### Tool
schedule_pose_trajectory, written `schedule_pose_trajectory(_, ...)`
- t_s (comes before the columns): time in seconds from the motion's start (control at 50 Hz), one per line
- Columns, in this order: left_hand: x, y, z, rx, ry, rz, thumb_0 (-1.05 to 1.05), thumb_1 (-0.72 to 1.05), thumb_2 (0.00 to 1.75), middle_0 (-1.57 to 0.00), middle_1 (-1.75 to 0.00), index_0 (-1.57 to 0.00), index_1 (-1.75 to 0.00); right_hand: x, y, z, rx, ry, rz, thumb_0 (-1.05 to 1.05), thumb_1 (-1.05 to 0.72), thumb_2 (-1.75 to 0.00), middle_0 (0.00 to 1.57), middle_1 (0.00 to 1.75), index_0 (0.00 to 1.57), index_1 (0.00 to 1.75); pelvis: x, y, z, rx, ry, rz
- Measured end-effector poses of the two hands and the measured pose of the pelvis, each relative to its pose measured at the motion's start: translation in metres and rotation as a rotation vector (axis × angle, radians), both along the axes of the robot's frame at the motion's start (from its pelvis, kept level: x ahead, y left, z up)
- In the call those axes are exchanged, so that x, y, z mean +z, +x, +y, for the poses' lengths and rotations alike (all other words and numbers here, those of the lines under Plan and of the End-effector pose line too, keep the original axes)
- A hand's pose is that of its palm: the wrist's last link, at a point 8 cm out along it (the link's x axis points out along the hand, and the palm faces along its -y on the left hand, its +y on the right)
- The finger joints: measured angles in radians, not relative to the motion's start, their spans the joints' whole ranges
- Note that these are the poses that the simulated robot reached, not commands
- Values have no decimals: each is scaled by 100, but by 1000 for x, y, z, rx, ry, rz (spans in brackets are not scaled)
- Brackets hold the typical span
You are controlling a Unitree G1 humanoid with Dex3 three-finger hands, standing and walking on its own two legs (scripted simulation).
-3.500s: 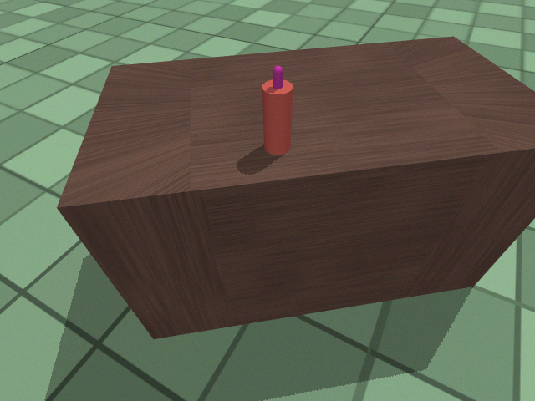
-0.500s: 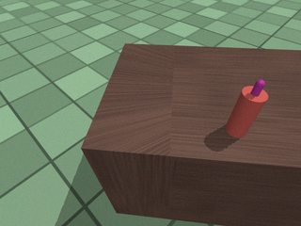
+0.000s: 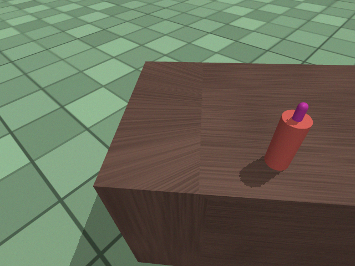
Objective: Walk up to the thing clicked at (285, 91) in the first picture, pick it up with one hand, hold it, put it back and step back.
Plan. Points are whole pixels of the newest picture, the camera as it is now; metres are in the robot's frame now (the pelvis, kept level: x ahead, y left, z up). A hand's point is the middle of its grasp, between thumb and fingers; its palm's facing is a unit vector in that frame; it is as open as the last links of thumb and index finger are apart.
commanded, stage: stand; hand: right
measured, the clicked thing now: (288, 136) +0.43 -0.25 +0.07
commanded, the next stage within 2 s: rise first in 1.92 s
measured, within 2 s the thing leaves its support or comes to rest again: neither
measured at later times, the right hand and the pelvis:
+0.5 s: hand out of the picture +0.08 -0.26 -0.16, palm faces -0.04 +0.94 -0.34, open 7.4 cm; pelvis +0.01 -0.01 +0.00, yaw +0 degrees
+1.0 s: hand out of the picture +0.08 -0.26 -0.16, palm faces -0.04 +0.94 -0.33, open 7.4 cm; pelvis +0.01 -0.01 +0.00, yaw +0 degrees
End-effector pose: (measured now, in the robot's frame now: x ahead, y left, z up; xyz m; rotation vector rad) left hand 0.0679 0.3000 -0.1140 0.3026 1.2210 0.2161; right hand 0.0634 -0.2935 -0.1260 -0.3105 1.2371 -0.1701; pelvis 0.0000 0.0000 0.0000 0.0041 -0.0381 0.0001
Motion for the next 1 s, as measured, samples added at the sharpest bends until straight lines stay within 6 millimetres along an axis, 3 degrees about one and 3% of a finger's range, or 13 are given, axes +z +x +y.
schedule_pose_trajectory(0.34,1,11,-5,0,5,8,0,90,90,-21,-30,-20,-30,1,15,-6,6,-8,-3,0,-91,-90,20,30,20,30,1,9,-5,-1,-1,1)
schedule_pose_trajectory(1.0,2,20,-10,-5,7,2,0,90,90,-21,-30,-20,-30,0,9,-11,-6,-10,15,0,-91,-90,20,30,20,30,1,14,-10,-6,-2,-2)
